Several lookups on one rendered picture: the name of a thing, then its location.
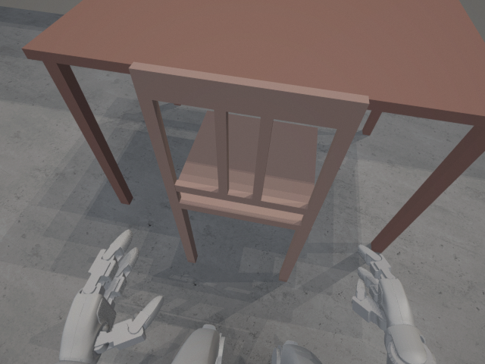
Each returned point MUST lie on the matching robot right thigh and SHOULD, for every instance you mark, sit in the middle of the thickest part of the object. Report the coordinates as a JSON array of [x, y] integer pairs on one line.
[[293, 354]]

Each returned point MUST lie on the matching chair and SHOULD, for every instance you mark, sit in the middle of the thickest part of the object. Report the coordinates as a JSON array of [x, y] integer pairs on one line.
[[251, 169]]

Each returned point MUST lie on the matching robot left hand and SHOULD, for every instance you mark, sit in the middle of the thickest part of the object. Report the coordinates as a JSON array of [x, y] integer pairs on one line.
[[93, 306]]

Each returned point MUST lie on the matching robot left thigh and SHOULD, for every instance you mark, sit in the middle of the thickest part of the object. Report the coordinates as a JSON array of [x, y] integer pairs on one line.
[[203, 346]]

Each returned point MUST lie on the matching robot right hand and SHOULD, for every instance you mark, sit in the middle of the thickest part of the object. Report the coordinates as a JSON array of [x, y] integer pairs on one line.
[[387, 293]]

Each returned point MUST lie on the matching robot thigh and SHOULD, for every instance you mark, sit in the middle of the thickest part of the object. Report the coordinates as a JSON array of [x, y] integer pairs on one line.
[[203, 346], [293, 354]]

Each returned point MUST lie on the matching right robot forearm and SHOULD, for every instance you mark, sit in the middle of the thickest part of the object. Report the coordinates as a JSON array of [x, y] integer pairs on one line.
[[405, 344]]

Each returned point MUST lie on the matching table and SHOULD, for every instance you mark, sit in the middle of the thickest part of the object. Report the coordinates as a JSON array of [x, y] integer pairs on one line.
[[421, 58]]

